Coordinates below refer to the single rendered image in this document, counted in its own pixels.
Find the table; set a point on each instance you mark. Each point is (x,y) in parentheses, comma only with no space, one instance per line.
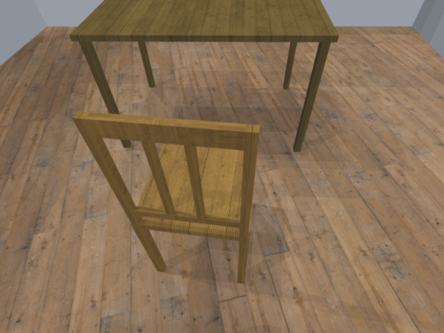
(209,21)

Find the chair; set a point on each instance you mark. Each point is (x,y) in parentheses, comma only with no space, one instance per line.
(201,183)

